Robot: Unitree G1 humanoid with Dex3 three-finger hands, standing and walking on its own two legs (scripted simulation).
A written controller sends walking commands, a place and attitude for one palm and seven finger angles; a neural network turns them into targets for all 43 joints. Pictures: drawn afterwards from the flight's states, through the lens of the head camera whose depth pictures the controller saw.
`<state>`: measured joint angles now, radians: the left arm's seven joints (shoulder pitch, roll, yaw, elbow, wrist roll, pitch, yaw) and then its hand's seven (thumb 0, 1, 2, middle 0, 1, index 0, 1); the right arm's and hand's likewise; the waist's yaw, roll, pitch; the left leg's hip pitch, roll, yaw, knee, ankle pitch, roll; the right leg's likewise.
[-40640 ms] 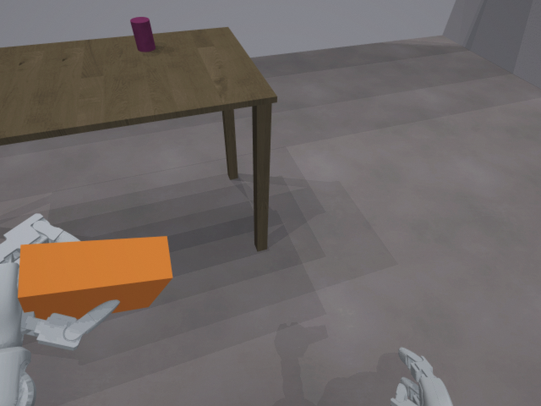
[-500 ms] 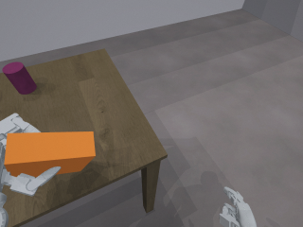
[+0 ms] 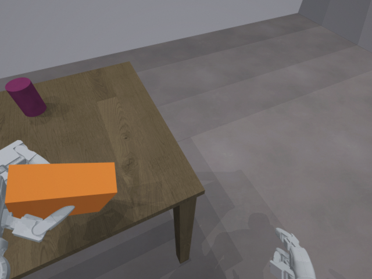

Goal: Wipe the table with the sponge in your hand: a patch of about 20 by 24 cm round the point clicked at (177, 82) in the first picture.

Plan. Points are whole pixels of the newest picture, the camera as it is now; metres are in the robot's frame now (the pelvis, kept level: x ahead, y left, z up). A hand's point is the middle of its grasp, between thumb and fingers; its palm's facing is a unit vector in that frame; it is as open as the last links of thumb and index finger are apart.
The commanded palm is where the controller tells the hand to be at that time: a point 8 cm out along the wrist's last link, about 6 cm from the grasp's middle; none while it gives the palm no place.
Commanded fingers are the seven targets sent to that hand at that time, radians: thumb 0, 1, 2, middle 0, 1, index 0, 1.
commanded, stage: come to a stop and stand still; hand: left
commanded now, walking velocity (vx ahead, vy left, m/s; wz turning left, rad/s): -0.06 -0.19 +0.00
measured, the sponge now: (79, 191) +0.23 +0.20 +0.13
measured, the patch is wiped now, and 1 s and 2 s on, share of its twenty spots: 0.00 0.00 0.00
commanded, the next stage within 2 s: look again from close up in 1.20 s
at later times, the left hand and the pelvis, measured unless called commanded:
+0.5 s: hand out of the picture +0.18 +0.28 +0.16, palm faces +0.35 -0.86 -0.38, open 9.2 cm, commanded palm +0.13 +0.31 +0.18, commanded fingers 0.00 0.10 1.30 -1.20 -1.60 -1.20 -1.60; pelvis -0.04 +0.04 +0.00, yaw -1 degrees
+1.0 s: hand out of the picture +0.21 +0.34 +0.16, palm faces +0.37 -0.86 -0.35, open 9.3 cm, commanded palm +0.15 +0.37 +0.18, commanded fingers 0.00 0.10 1.30 -1.20 -1.60 -1.20 -1.60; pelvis -0.01 +0.09 +0.00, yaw -1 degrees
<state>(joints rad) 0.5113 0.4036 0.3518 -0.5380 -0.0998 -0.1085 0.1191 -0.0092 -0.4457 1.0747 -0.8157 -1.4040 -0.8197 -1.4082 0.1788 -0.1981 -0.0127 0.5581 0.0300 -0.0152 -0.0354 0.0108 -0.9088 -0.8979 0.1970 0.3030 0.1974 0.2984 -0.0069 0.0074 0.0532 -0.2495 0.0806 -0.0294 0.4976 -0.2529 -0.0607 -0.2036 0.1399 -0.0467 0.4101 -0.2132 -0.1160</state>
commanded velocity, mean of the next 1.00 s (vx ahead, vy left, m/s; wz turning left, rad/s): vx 0.00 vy -0.01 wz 0.00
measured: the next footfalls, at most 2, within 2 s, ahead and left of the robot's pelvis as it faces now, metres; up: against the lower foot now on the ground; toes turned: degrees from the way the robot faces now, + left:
none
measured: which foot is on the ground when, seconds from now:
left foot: down 0.00-1.00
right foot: down 0.00-1.00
